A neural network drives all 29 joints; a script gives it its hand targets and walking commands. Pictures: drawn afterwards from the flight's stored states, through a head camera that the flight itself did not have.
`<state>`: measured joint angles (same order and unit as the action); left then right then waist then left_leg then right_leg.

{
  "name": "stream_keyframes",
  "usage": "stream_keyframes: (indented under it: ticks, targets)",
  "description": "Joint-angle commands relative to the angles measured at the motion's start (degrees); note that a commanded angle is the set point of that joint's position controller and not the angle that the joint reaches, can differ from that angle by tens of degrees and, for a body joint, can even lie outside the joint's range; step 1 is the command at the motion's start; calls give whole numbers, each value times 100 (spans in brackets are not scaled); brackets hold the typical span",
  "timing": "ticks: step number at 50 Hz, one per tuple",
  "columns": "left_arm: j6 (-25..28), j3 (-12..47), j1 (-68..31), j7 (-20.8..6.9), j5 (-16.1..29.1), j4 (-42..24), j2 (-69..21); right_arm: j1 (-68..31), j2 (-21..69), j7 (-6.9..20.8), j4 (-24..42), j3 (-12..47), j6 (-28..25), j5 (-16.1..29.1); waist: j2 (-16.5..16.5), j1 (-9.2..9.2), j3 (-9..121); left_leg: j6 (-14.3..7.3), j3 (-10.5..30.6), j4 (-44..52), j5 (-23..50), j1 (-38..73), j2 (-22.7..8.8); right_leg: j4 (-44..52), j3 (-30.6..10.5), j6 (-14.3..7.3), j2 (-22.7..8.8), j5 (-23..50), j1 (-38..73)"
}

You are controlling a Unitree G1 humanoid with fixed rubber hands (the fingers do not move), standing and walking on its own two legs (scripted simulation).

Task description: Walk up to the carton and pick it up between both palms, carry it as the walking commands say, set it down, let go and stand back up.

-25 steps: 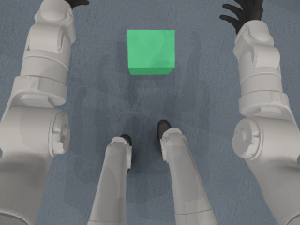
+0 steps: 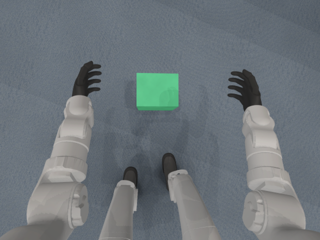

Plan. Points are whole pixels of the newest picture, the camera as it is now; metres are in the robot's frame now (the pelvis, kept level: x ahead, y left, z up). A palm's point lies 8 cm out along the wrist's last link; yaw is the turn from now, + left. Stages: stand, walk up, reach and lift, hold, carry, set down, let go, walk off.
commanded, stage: let go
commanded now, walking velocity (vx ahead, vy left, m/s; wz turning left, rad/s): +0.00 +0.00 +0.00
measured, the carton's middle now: (156, 93) +0.50 -0.06 -0.60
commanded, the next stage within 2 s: stand in 1.10 s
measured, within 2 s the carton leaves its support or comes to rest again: neither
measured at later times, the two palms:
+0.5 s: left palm (24, 193) +0.24 +0.23 -0.03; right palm (279, 190) +0.20 -0.23 -0.01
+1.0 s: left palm (8, 222) +0.21 +0.24 +0.00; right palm (287, 197) +0.19 -0.24 -0.01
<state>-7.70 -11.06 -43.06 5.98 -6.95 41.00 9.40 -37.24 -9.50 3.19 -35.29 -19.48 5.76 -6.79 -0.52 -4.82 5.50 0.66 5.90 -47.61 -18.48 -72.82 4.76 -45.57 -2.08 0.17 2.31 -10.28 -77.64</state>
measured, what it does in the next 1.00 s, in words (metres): rises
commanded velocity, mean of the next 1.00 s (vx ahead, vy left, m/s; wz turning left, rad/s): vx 0.00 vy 0.00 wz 0.00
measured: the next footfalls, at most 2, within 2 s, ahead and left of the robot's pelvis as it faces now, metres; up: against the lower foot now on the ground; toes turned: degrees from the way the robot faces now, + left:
none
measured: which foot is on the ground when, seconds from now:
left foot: down 0.00-1.00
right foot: down 0.00-1.00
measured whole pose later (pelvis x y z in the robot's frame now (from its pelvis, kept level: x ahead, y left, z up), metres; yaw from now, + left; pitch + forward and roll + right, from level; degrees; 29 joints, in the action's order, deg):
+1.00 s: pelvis +0.03 +0.01 +0.07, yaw -1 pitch +1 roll +0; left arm -4.1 -7.5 11.6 -3.4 -2.0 29.0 8.9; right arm 10.1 -12.4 4.2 -23.9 -4.9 9.4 -0.7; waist -3.1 -3.3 -2.2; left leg -0.8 6.4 -28.5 -18.2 -10.9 3.1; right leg -27.8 -2.1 -0.4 2.3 -12.7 -15.9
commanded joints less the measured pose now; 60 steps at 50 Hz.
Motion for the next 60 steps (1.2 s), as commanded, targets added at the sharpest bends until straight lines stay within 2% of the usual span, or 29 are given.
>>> stream_keyframes:
  ticks: [1, 3, 4, 7, 8, 10, 12, 13, 15, 18, 22, 27, 28, 29, 33, 35, 39, 40, 46, 50, 53, 54, 55, 57, 58, 60]
  targets:
    - [284, 181, 405, -8, 94, -1902, -19, 933, -575, 216, 1437, 907, -112, 472, -89, 290, 5935, 217, -460, 712, 2201, 1483, 40, -448, -206, -5, -144, 4578, 7260]
    - [352, 189, 818, -90, 100, -1837, -17, 1406, -500, 280, 1238, 1112, -132, 618, -314, 398, 5246, 231, -460, 822, 2275, 1844, 5, -234, -180, -11, -135, 4042, 6835]
    - [391, 176, 1195, -130, 72, -1983, 86, 1792, -548, 287, 1253, 1059, -148, 550, -289, 399, 5201, 244, -452, 864, 2319, 2311, -16, -81, -126, 7, -94, 3646, 6745]
    - [473, 223, 1876, -283, 156, -1703, 119, 2480, -510, 246, 1014, 1094, -212, 541, -166, 311, 3982, 214, -505, 1128, 1616, 2450, -93, 303, -103, 35, -119, 2767, 6571]
    - [481, 260, 2028, -324, 187, -1537, 102, 2618, -460, 240, 868, 1137, -240, 598, -247, 337, 3531, 192, -498, 1253, 1436, 2547, -141, 419, -76, 31, -136, 2432, 6445]
    - [558, 295, 2346, -408, 228, -1505, 150, 2969, -444, 200, 971, 1146, -334, 638, -21, 221, 3007, 130, -505, 1404, 1201, 2900, -164, 687, -37, 70, -140, 2098, 6565]
    - [603, 350, 2745, -468, 228, -1504, 234, 3367, -429, 174, 970, 1231, -390, 709, -118, 211, 2498, 105, -496, 1632, 836, 3255, -177, 958, 3, 94, -177, 1578, 6752]
    - [609, 378, 3089, -500, 252, -1502, 235, 3571, -471, 168, 1152, 1279, -409, 692, -43, 191, 2334, 72, -500, 1717, 714, 3489, -199, 1065, 36, 104, -173, 1359, 6895]
    - [672, 467, 3375, -536, 257, -1653, 291, 3782, -480, 171, 1300, 1430, -464, 771, -93, 246, 1869, 43, -450, 1897, 492, 3766, -232, 1258, 69, 110, -189, 957, 6963]
    - [742, 650, 3721, -609, 410, -1885, 359, 3962, -593, 180, 1614, 1617, -518, 832, -139, 273, 1249, 0, -403, 2170, 289, 4119, -295, 1512, 120, 94, -168, 608, 7210]
    - [790, 806, 4303, -707, 523, -2161, 427, 4430, -715, 160, 1824, 1640, -474, 718, -92, 291, 721, -41, -376, 2525, 239, 4556, -381, 1690, 206, 120, -64, 615, 7699]
    - [756, 773, 5061, -756, 386, -2474, 590, 5139, -782, 176, 1913, 1614, -357, 615, -283, 444, 353, -48, -314, 2788, 534, 4857, -400, 1778, 263, 147, 76, 1005, 8392]
    - [714, 793, 5224, -777, 394, -2432, 595, 5294, -817, 180, 1860, 1650, -315, 605, -327, 405, 206, -68, -303, 2834, 574, 4821, -420, 1785, 263, 147, 83, 1060, 8472]
    - [697, 768, 5185, -796, 377, -2533, 643, 5197, -825, 196, 1929, 1650, -297, 617, -315, 486, 171, -57, -276, 2859, 577, 4830, -407, 1796, 283, 138, 111, 1045, 8500]
    - [540, 772, 5318, -891, 430, -2557, 630, 5149, -848, 234, 1935, 1702, -161, 669, -305, 506, -184, -55, -253, 2959, 323, 4836, -423, 1844, 271, 123, 98, 876, 8643]
    - [479, 746, 5414, -922, 445, -2502, 645, 5111, -847, 233, 1930, 1698, -108, 660, -92, 530, -184, -67, -244, 2960, 321, 4832, -407, 1879, 238, 143, 81, 816, 8782]
    - [381, 759, 5619, -958, 451, -2459, 617, 5270, -873, 213, 1939, 1690, -24, 658, -55, 511, -94, -38, -285, 2818, 754, 5134, -353, 1900, 203, 133, 57, 1025, 8818]
    - [361, 782, 5512, -974, 477, -2511, 617, 5207, -867, 201, 1942, 1677, -2, 657, 72, 486, -163, -25, -282, 2753, 842, 5218, -343, 1914, 190, 140, 62, 1013, 8670]
    - [399, 809, 5548, -939, 476, -2507, 738, 5175, -845, 88, 1953, 1636, 217, 531, 132, 688, 62, -55, -387, 2440, 1366, 5567, -325, 1786, 190, 116, 58, 1047, 8565]
    - [473, 865, 5411, -840, 613, -2402, 817, 5016, -879, -54, 1984, 1611, 473, 474, 176, 743, 18, -78, -479, 2238, 1497, 5749, -361, 1671, 145, 77, 104, 849, 8259]
    - [503, 949, 5376, -811, 715, -2307, 815, 5118, -901, -179, 1986, 1616, 654, 435, 90, 708, -24, -77, -531, 2186, 1213, 5787, -382, 1656, 166, 40, 126, 490, 8083]
    - [501, 938, 5403, -820, 729, -2191, 868, 5007, -1039, -238, 2020, 1543, 679, 411, 156, 736, -55, -83, -563, 2133, 1168, 5747, -387, 1656, 176, 52, 124, 430, 7967]
    - [569, 400, 5344, -657, 456, -1082, 1386, 4546, -1413, -394, 1046, 1321, 189, 522, -50, 516, 138, 37, -73, 1990, 595, 5828, -554, 1701, -240, -55, -411, 515, 6837]
    - [627, 419, 5032, -578, 351, -1092, 1368, 4682, -1439, -415, 830, 1362, -176, 433, -145, 408, -15, -69, 232, 2234, -386, 5783, -615, 1766, -285, -67, -414, -430, 6415]
    - [657, 422, 4978, -554, 354, -1061, 1293, 4659, -1418, -409, 757, 1368, -266, 411, -216, 425, -92, -125, 326, 2283, -542, 5657, -647, 1765, -319, -82, -434, -637, 6388]
    - [696, 431, 4989, -551, 349, -999, 1262, 4602, -1397, -374, 627, 1382, -391, 405, -145, 496, -323, -177, 440, 2460, -871, 5382, -674, 1841, -338, -111, -349, -1043, 6409]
